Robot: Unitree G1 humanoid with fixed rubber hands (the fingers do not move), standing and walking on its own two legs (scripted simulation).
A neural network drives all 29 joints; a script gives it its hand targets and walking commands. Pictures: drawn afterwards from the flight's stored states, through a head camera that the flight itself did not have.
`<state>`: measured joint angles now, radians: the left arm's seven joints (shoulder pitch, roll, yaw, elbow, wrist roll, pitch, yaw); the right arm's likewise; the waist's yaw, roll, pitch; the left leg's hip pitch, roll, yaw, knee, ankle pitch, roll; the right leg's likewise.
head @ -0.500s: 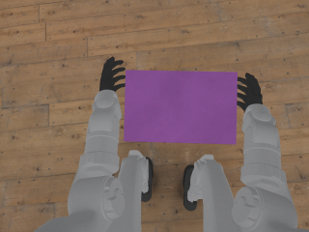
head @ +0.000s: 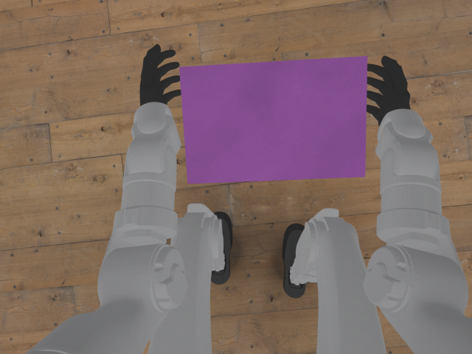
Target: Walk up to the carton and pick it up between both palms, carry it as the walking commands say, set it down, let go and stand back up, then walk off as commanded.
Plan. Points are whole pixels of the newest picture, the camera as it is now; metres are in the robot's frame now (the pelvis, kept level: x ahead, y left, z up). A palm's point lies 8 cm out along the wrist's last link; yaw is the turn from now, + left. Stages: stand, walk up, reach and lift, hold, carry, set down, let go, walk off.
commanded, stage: set down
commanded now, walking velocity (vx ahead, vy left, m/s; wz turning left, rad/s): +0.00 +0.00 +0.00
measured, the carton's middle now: (268, 124) +0.46 -0.01 -0.21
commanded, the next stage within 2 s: none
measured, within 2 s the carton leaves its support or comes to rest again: neither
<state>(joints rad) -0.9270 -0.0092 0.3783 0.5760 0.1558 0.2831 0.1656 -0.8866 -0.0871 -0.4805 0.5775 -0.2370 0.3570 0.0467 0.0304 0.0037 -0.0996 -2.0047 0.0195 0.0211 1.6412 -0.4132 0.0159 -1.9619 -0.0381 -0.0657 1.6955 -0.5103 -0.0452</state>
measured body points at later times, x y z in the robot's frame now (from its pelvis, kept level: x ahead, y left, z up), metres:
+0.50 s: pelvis -0.01 +0.00 -0.06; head +0.32 +0.00 +0.24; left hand +0.50 +0.17 -0.19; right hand +0.50 -0.19 -0.21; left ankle +0.12 +0.11 -0.48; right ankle +0.09 -0.10 -0.48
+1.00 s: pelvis -0.01 +0.00 -0.10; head +0.35 -0.02 +0.16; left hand +0.53 +0.17 -0.26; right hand +0.51 -0.19 -0.29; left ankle +0.12 +0.12 -0.48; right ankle +0.09 -0.10 -0.48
